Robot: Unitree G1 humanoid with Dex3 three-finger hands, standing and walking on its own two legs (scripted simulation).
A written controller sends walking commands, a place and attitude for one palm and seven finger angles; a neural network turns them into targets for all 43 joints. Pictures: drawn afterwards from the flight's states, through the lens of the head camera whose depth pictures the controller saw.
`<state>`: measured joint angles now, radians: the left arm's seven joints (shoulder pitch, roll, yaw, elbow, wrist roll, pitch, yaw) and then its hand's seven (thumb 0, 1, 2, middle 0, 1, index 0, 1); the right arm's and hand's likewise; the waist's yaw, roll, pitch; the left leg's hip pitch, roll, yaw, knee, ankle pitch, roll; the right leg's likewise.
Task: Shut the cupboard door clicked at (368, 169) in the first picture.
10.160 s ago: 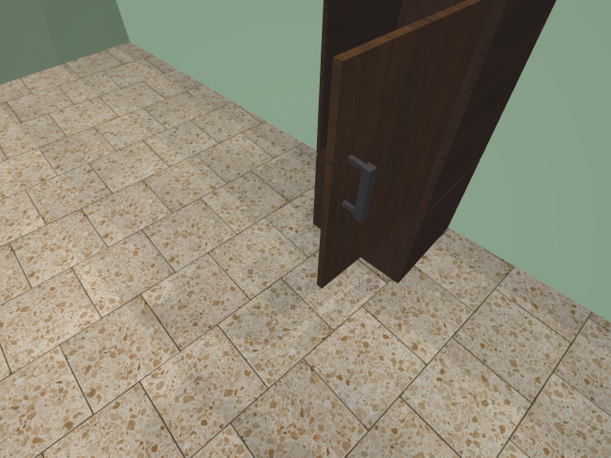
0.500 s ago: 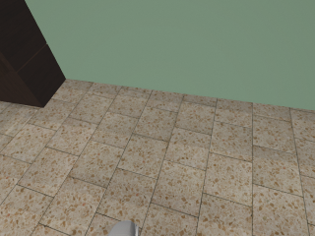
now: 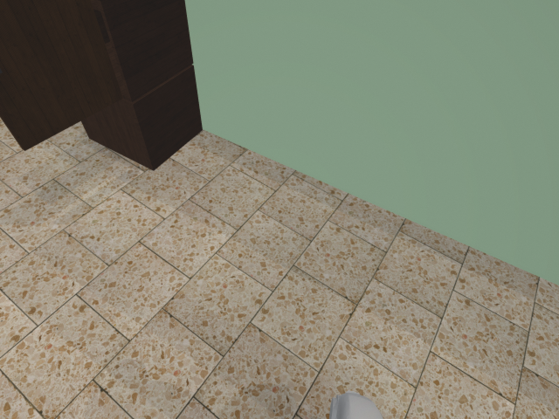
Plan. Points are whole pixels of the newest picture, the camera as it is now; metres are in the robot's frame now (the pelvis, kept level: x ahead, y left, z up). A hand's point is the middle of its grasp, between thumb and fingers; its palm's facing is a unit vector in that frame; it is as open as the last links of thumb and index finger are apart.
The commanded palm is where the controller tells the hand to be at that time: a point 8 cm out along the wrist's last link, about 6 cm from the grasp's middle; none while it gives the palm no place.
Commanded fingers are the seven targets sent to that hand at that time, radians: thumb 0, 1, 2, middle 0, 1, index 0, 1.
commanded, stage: walk to a spot facing it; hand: left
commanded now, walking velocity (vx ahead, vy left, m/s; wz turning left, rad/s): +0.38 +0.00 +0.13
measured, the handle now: out of the picture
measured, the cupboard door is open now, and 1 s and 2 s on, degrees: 85 85 85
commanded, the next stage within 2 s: turn to face it in 1.26 s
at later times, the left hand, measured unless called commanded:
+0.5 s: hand (219, 329) +0.28 +0.13 -0.16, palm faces +0.13 -0.96 -0.23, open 7.1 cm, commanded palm none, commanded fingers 0.00 0.90 0.90 -0.20 -0.30 -0.20 -0.30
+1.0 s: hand (210, 283) +0.39 +0.17 -0.19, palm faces +0.26 -0.96 -0.12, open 7.4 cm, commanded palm none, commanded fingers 0.00 0.90 0.90 -0.20 -0.30 -0.20 -0.30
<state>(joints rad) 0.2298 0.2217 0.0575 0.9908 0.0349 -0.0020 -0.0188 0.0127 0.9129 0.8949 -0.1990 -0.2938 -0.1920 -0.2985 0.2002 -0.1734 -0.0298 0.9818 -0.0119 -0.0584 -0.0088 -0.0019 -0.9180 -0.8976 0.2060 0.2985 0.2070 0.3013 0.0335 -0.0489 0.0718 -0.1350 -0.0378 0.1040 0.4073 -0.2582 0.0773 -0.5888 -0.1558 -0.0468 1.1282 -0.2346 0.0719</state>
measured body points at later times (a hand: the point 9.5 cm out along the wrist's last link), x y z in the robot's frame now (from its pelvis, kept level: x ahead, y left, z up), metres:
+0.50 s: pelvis +0.23 -0.06 +0.00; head +0.27 -0.07 +0.45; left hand +0.28 +0.18 -0.14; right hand +0.20 -0.29 -0.16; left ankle +0.18 +0.08 -0.64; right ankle +0.23 -0.13 -0.74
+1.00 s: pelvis +0.45 +0.03 -0.01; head +0.48 +0.05 +0.44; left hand +0.37 +0.22 -0.18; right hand +0.59 -0.18 -0.15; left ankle +0.47 +0.09 -0.74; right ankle +0.42 -0.13 -0.64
